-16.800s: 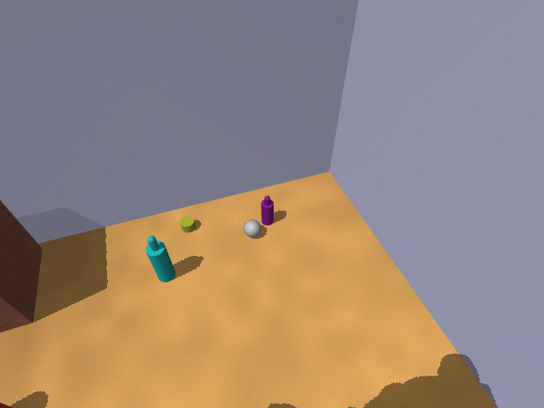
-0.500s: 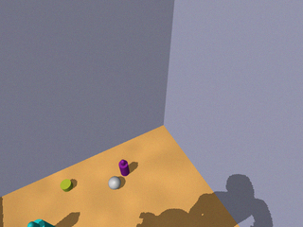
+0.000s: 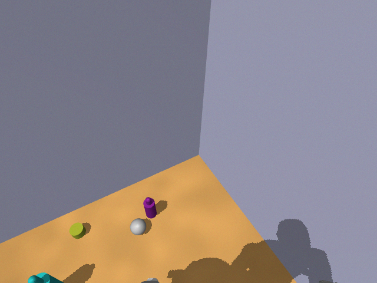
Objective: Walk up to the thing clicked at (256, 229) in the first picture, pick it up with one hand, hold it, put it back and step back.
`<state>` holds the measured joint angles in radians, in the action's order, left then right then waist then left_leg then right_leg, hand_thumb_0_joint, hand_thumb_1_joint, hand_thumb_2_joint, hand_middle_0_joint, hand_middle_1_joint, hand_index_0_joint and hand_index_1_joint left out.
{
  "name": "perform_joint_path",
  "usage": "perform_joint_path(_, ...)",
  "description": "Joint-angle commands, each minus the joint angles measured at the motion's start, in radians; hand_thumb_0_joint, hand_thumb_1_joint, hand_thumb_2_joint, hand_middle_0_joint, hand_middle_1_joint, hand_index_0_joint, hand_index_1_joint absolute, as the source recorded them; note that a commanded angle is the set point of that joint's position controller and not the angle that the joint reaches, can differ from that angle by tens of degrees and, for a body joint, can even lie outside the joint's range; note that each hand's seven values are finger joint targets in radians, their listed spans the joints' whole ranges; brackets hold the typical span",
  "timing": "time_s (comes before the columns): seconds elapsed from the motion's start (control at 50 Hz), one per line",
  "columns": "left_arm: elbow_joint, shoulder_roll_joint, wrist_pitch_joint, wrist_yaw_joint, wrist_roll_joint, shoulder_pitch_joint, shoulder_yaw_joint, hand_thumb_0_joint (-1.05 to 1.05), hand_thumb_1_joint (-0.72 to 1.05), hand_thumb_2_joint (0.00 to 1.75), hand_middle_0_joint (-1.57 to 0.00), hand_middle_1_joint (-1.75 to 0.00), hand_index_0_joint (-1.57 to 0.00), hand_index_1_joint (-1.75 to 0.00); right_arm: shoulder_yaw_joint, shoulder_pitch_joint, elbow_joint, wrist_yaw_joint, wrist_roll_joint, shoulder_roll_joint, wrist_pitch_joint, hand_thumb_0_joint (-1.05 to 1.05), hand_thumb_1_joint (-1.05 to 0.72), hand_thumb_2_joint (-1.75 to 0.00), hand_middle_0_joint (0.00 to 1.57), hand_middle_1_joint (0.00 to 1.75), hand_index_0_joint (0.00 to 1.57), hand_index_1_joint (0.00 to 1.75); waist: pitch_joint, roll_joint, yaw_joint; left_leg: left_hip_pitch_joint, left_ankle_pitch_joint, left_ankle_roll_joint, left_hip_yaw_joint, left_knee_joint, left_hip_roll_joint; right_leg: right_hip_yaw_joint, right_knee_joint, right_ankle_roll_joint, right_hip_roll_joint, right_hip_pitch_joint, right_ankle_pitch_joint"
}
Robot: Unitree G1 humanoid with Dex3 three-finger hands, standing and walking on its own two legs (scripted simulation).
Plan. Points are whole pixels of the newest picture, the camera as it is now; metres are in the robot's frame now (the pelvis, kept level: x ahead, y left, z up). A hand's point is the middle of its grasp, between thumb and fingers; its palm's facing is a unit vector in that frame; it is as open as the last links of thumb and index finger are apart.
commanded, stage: walk up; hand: left
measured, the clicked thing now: (138, 226) +0.53 +0.27 -0.71
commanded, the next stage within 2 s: none
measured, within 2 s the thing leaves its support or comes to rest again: neither
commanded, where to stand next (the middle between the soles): +0.16 +0.01 m, yaw +3 degrees
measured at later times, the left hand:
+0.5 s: hand out of the picture +0.12 +0.32 -0.15, palm faces +0.00 -0.93 -0.36, open 7.4 cm
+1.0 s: hand out of the picture +0.16 +0.28 -0.15, palm faces +0.03 -0.94 -0.35, open 7.4 cm
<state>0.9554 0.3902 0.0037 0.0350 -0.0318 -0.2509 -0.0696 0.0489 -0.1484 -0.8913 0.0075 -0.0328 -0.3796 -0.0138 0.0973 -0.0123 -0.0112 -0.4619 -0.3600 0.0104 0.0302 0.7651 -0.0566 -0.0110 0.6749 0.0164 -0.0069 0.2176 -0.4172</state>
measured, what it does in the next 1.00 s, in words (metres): steps on the spot: left foot, then right foot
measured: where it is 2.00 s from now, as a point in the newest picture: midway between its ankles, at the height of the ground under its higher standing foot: outside the picture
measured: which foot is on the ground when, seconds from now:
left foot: up 0.00-0.28, down 0.30-0.68, up 0.70-0.86, down 0.88-1.00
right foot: down 0.00-0.32, up 0.34-0.64, down 0.66-1.00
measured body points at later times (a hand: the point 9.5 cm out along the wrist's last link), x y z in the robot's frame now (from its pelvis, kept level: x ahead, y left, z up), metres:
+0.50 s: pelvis +0.08 +0.04 +0.01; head +0.11 +0.07 +0.46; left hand +0.12 +0.37 -0.12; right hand +0.18 -0.26 -0.09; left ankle +0.16 +0.16 -0.72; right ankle +0.10 -0.11 -0.67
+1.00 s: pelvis +0.08 +0.02 +0.00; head +0.11 +0.03 +0.45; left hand +0.16 +0.33 -0.12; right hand +0.16 -0.29 -0.12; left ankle +0.08 +0.13 -0.72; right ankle +0.13 -0.10 -0.71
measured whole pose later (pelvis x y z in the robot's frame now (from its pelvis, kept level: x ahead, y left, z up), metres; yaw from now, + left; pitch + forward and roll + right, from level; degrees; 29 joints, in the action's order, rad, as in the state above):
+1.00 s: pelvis +0.08 +0.02 +0.00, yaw +4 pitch -3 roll +0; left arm 0.94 0.38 0.01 0.01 -0.01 -0.14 -0.02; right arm 0.01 -0.21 -0.99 0.00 -0.01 -0.37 0.02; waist 0.12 0.03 0.00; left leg -0.27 -0.37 0.02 -0.01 0.68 0.02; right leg -0.02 0.70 0.01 0.03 0.35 -0.34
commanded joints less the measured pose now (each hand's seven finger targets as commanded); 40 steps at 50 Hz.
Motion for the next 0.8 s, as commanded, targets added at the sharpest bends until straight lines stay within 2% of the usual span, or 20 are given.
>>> perform_joint_path(0.0,-0.096,0.355,-0.07,-0.034,-0.008,-0.045,-0.103,0.0,0.9,0.9,-0.2,-0.3,-0.2,-0.3,0.083,0.091,0.099,0.017,0.017,-0.272,0.038,0.0,-0.9,-0.9,0.2,0.3,0.2,0.3,0.148,0.025,-0.05,-0.384,0.015,0.004,0.16,0.248,0.037,0.613,-0.553,0.208,0.384,-0.061,-0.548)
perform_joint_path(0.04,-0.1,0.32,-0.089,-0.033,-0.003,-0.013,-0.098,0.0,0.9,0.9,-0.2,-0.3,-0.2,-0.3,0.084,-0.022,0.068,0.029,0.017,-0.248,0.053,0.0,-0.9,-0.9,0.2,0.3,0.2,0.3,0.075,0.061,0.003,-0.318,0.096,-0.015,0.128,0.238,0.045,0.376,-0.481,0.161,0.274,-0.141,-0.226)
perform_joint_path(0.08,-0.108,0.277,-0.099,-0.022,0.001,-0.052,-0.087,0.0,0.9,0.9,-0.2,-0.3,-0.2,-0.3,0.081,-0.05,0.062,0.048,0.014,-0.222,0.054,0.0,-0.9,-0.9,0.2,0.3,0.2,0.3,0.047,0.112,-0.014,-0.202,0.104,-0.029,0.068,0.181,0.048,0.24,-0.478,0.166,0.235,-0.107,-0.127)
perform_joint_path(0.14,-0.138,0.283,-0.095,-0.02,-0.004,-0.041,-0.082,0.0,0.9,0.9,-0.2,-0.3,-0.2,-0.3,0.078,-0.016,0.093,0.064,0.014,-0.205,0.047,0.0,-0.9,-0.9,0.2,0.3,0.2,0.3,0.09,0.197,-0.022,-0.085,0.114,-0.032,0.027,-0.001,0.007,0.146,-0.468,0.156,0.227,-0.018,-0.104)
perform_joint_path(0.2,-0.142,0.275,-0.076,-0.023,0.01,-0.084,-0.061,0.0,0.9,0.9,-0.2,-0.3,-0.2,-0.3,0.071,-0.006,0.087,0.054,0.013,-0.192,0.061,0.0,-0.9,-0.9,0.2,0.3,0.2,0.3,0.043,0.191,-0.031,0.101,0.134,-0.014,-0.049,-0.145,0.028,0.081,-0.333,0.153,0.234,-0.001,0.265)
perform_joint_path(0.24,-0.149,0.264,-0.06,-0.026,0.02,-0.088,-0.047,0.0,0.9,0.9,-0.2,-0.3,-0.2,-0.3,0.074,-0.117,0.049,0.035,0.017,-0.191,0.067,0.0,-0.9,-0.9,0.2,0.3,0.2,0.3,-0.023,0.131,0.019,0.301,0.222,0.006,-0.088,-0.236,0.064,0.046,-0.163,0.126,0.223,0.039,0.449)
perform_joint_path(0.26,-0.15,0.229,-0.051,-0.025,0.024,-0.125,-0.03,0.0,0.9,0.9,-0.2,-0.3,-0.2,-0.3,0.09,-0.19,0.027,0.022,0.016,-0.222,0.074,0.0,-0.9,-0.9,0.2,0.3,0.2,0.3,-0.084,0.035,0.047,0.422,0.191,0.023,-0.077,-0.28,0.082,0.001,0.033,0.094,0.167,0.063,0.497)
perform_joint_path(0.28,-0.159,0.172,-0.048,-0.027,0.032,-0.187,-0.015,0.0,0.9,0.9,-0.2,-0.3,-0.2,-0.3,0.11,-0.276,0.023,0.008,0.008,-0.291,0.082,0.0,-0.9,-0.9,0.2,0.3,0.2,0.3,-0.163,-0.137,0.073,0.547,0.194,0.073,0.103,-0.321,-0.052,-0.034,0.282,0.043,0.097,0.161,0.314)
perform_joint_path(0.3,-0.169,0.17,-0.042,-0.035,0.042,-0.197,-0.017,0.0,0.9,0.9,-0.2,-0.3,-0.2,-0.3,0.125,-0.326,0.039,0.003,0.013,-0.399,0.085,0.0,-0.9,-0.9,0.2,0.3,0.2,0.3,-0.2,-0.267,0.09,0.581,0.149,0.213,0.609,-0.435,-0.313,0.01,0.431,0.024,-0.063,0.351,-0.134)
perform_joint_path(0.32,-0.145,0.249,-0.028,-0.05,0.028,-0.14,-0.028,0.0,0.9,0.9,-0.2,-0.3,-0.2,-0.3,0.133,-0.28,0.048,0.004,0.034,-0.4,0.085,0.0,-0.9,-0.9,0.2,0.3,0.2,0.3,-0.158,-0.124,0.084,0.414,0.028,0.272,0.66,-0.482,-0.354,0.14,0.512,0.043,0.01,0.308,-0.191)
perform_joint_path(0.36,-0.126,0.252,-0.022,-0.044,0.038,-0.182,-0.029,0.0,0.9,0.9,-0.2,-0.3,-0.2,-0.3,0.096,-0.167,0.087,-0.006,0.036,-0.324,0.084,0.0,-0.9,-0.9,0.2,0.3,0.2,0.3,-0.078,-0.056,0.013,0.309,0.037,0.197,0.41,-0.448,-0.258,0.175,0.495,0.046,0.053,0.287,-0.094)
perform_joint_path(0.44,-0.079,0.199,-0.008,-0.028,0.029,-0.177,-0.026,0.0,0.9,0.9,-0.2,-0.3,-0.2,-0.3,0.059,-0.071,0.097,-0.016,0.02,-0.265,0.087,0.0,-0.9,-0.9,0.2,0.3,0.2,0.3,-0.036,-0.116,-0.008,0.1,0.128,0.176,0.172,-0.427,-0.174,0.077,0.26,0.013,0.075,0.155,-0.026)
perform_joint_path(0.52,-0.086,0.19,0.003,-0.032,0.024,-0.124,-0.032,0.0,0.9,0.9,-0.2,-0.3,-0.2,-0.3,0.056,-0.046,0.107,-0.021,0.022,-0.288,0.063,0.0,-0.9,-0.9,0.2,0.3,0.2,0.3,-0.062,-0.19,0.0,0.056,0.308,0.204,0.167,-0.351,-0.213,0.003,0.161,-0.001,0.052,0.08,0.038)
perform_joint_path(0.6,-0.084,0.206,0.004,-0.032,0.007,-0.117,-0.053,0.0,0.9,0.9,-0.2,-0.3,-0.2,-0.3,0.048,0.001,0.12,-0.025,0.034,-0.266,0.027,0.0,-0.9,-0.9,0.2,0.3,0.2,0.3,-0.093,-0.136,-0.025,-0.029,0.217,0.136,0.153,-0.217,-0.168,-0.003,0.0,0.029,0.027,-0.014,0.114)
perform_joint_path(0.62,-0.102,0.229,-0.001,-0.032,-0.002,-0.089,-0.06,0.0,0.9,0.9,-0.2,-0.3,-0.2,-0.3,0.04,-0.021,0.116,-0.027,0.038,-0.24,0.021,0.0,-0.9,-0.9,0.2,0.3,0.2,0.3,-0.082,-0.06,-0.02,-0.061,0.143,0.096,0.131,-0.154,-0.127,0.076,-0.079,0.055,0.07,-0.011,0.096)
perform_joint_path(0.64,-0.126,0.277,-0.012,-0.034,-0.011,-0.054,-0.068,0.0,0.9,0.9,-0.2,-0.3,-0.2,-0.3,0.03,-0.045,0.112,-0.028,0.044,-0.202,0.019,0.0,-0.9,-0.9,0.2,0.3,0.2,0.3,-0.074,0.115,0.001,-0.078,0.046,0.047,0.051,0.019,-0.023,0.33,-0.238,0.111,0.228,0.036,0.135)
perform_joint_path(0.66,-0.147,0.33,-0.014,-0.032,0.0,0.027,-0.072,0.0,0.9,0.9,-0.2,-0.3,-0.2,-0.3,0.035,-0.013,0.106,-0.039,0.044,-0.196,0.015,0.0,-0.9,-0.9,0.2,0.3,0.2,0.3,-0.059,0.236,0.001,-0.035,-0.215,0.025,-0.035,0.216,0.109,0.481,-0.325,0.225,0.379,0.164,0.187)
perform_joint_path(0.68,-0.163,0.328,-0.018,-0.034,-0.004,0.069,-0.068,0.0,0.9,0.9,-0.2,-0.3,-0.2,-0.3,0.047,-0.018,0.09,-0.045,0.036,-0.223,0.012,0.0,-0.9,-0.9,0.2,0.3,0.2,0.3,-0.06,0.21,-0.003,0.016,-0.255,0.023,0.026,0.325,0.091,0.501,-0.305,0.277,0.406,0.224,0.258)
perform_joint_path(0.72,-0.16,0.262,-0.022,-0.046,0.0,0.104,-0.047,0.0,0.9,0.9,-0.2,-0.3,-0.2,-0.3,0.045,-0.066,0.058,-0.037,0.052,-0.212,0.014,0.0,-0.9,-0.9,0.2,0.3,0.2,0.3,-0.066,0.142,0.018,0.001,-0.185,0.025,0.051,0.368,0.105,0.318,-0.227,0.232,0.286,0.164,0.373)
perform_joint_path(0.78,-0.149,0.253,-0.027,-0.05,-0.011,0.098,-0.041,0.0,0.9,0.9,-0.2,-0.3,-0.2,-0.3,0.032,-0.09,0.026,-0.027,0.047,-0.207,0.035,0.0,-0.9,-0.9,0.2,0.3,0.2,0.3,-0.159,0.206,-0.001,0.028,-0.161,0.004,-0.015,0.137,0.064,0.256,-0.182,0.195,0.243,0.015,0.291)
